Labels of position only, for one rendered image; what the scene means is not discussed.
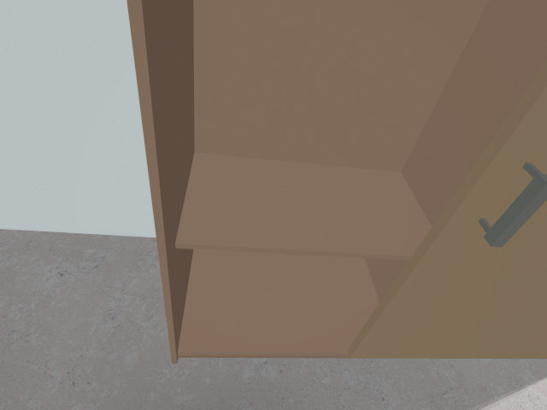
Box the wardrobe door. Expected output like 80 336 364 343
348 61 547 359

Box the handle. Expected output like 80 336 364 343
478 162 547 247

